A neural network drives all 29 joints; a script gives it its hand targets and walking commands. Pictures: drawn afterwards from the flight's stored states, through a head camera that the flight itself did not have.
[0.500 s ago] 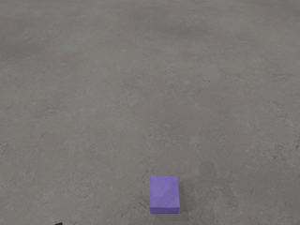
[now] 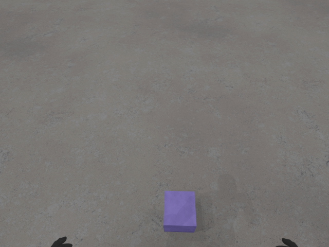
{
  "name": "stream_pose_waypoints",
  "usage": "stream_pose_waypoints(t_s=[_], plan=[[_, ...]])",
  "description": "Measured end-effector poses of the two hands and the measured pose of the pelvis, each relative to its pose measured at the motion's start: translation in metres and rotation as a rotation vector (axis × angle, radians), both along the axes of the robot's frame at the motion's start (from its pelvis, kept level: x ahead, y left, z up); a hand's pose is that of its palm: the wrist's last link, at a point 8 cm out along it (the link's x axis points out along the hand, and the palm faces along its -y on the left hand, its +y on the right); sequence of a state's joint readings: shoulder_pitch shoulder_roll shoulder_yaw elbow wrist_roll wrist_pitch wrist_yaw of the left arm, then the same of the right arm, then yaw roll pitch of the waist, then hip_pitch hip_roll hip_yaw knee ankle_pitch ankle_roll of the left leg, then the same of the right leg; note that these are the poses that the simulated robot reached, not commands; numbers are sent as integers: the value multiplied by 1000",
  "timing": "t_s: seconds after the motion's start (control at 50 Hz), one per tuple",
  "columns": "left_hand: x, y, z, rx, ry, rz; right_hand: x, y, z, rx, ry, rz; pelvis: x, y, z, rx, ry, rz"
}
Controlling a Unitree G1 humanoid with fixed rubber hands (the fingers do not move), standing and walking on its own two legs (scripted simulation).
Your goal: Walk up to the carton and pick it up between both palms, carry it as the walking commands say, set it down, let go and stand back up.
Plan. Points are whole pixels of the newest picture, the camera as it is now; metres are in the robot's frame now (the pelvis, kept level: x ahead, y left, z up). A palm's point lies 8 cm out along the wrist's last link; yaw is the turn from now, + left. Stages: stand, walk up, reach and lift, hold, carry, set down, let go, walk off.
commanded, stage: reach and lift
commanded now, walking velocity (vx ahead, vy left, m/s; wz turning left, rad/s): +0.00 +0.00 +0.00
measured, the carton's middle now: (179, 211) +0.42 -0.04 -0.71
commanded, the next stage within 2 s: none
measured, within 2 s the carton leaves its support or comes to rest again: neither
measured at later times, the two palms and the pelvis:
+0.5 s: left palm (83, 220) +0.23 +0.26 -0.13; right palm (273, 228) +0.21 -0.28 -0.15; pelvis -0.03 -0.02 -0.05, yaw +2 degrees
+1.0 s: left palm (114, 188) +0.35 +0.20 -0.19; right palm (247, 193) +0.33 -0.25 -0.20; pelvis -0.08 -0.01 -0.10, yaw +3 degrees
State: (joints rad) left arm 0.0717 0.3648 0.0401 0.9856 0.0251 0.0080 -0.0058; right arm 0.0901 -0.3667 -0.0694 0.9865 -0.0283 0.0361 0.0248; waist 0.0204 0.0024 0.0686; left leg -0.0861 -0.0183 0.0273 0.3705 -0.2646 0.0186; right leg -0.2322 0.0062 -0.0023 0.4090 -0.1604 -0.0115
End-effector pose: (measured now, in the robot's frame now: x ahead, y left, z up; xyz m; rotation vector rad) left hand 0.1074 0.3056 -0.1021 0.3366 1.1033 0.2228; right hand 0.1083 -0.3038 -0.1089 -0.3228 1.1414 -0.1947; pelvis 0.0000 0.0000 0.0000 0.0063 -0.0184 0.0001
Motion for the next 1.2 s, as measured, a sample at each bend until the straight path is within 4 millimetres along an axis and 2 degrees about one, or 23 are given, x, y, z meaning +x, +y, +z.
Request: stream_pose_waypoints(t_s=[0.04,0.1,0.22,0.28,0.36,0.52,0.74,0.94,1.06,1.2], plan=[[16,-2,5,-5,-62,-22,18,4,4,17,-59,18,-7,-1,-6,-5,12,-6],[30,-10,4,3,-58,-67,38,7,7,40,-115,-4,-14,-2,-12,-14,27,8],[39,-32,-4,-19,-19,-77,46,12,-4,54,-96,1,-15,-7,-18,-13,76,24],[51,-38,-7,-21,-51,-84,49,18,-17,75,-89,0,-17,-10,-25,-10,105,28],[71,-43,-16,-32,-75,-89,62,24,-28,85,-116,-9,-22,-14,-35,-6,136,32],[125,-51,-30,-68,-151,-95,109,29,-37,87,-184,-30,-36,-21,-53,-1,219,39],[166,-79,-69,-146,-197,-76,155,44,-63,98,-241,-19,-60,-19,-73,-6,346,53],[221,-94,-85,-147,-269,-66,203,52,-86,152,-317,-44,-76,-14,-90,-3,468,51],[257,-116,-93,-187,-328,-77,239,54,-93,175,-387,-60,-81,-14,-101,2,548,47],[294,-137,-105,-235,-379,-55,272,70,-107,208,-428,-64,-82,-17,-113,8,632,49]])
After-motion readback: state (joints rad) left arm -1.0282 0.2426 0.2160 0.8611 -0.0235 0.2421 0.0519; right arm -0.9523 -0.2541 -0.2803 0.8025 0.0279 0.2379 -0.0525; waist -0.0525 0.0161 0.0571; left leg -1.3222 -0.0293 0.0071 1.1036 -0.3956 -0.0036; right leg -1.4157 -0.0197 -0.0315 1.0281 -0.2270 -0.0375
